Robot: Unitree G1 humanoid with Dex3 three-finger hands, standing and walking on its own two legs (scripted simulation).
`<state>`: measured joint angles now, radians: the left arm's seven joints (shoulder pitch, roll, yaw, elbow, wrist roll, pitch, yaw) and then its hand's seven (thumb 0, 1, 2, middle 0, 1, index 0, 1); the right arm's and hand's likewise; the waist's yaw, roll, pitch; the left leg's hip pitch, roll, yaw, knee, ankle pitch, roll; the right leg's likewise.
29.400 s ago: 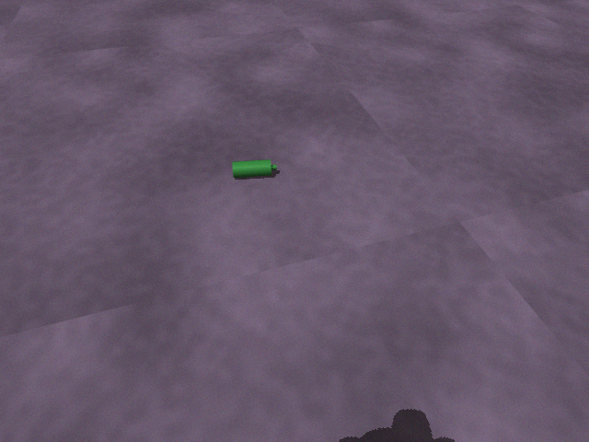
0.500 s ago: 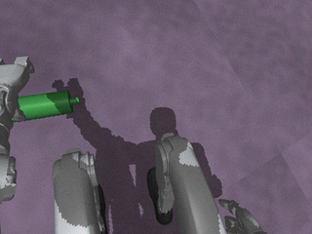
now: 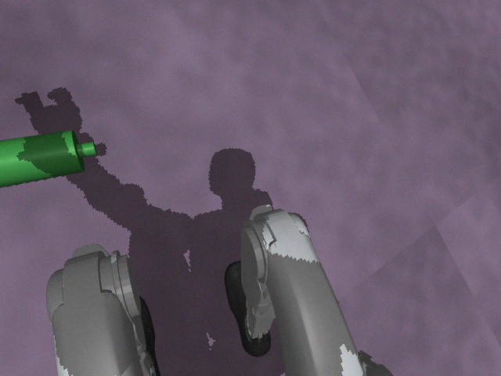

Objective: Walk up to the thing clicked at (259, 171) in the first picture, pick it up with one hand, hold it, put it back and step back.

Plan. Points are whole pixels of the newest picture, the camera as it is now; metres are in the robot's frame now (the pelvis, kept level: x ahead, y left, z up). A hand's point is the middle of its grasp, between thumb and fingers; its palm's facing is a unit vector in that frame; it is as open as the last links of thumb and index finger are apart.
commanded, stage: home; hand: left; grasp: from above
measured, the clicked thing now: (29, 159) +0.50 +0.28 -0.30
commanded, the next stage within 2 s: none
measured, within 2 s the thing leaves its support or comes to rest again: neither
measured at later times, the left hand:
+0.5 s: hand out of the picture +0.32 +0.27 +0.06, palm faces -0.20 -0.74 -0.64, open 7.6 cm
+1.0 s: hand out of the picture +0.24 +0.22 +0.27, palm faces +0.19 -0.96 -0.23, open 7.4 cm
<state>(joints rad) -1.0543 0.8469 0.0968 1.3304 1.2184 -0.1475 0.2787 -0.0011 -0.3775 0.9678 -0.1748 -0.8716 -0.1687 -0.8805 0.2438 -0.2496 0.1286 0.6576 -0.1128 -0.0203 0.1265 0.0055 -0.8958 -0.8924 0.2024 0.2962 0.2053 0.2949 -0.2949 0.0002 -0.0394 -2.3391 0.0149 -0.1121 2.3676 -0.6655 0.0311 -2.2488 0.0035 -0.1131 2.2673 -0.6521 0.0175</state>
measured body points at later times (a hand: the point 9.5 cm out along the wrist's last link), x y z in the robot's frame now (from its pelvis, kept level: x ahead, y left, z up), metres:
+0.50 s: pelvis +0.01 +0.00 +0.17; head +0.16 +0.06 +0.59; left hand +0.33 +0.31 +0.10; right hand +0.19 -0.25 +0.07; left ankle +0.08 +0.12 -0.31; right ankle +0.10 -0.12 -0.31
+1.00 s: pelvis +0.06 +0.00 +0.34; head +0.12 +0.03 +0.79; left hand +0.23 +0.27 +0.28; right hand +0.24 -0.22 +0.26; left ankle +0.07 +0.12 -0.31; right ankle +0.10 -0.12 -0.31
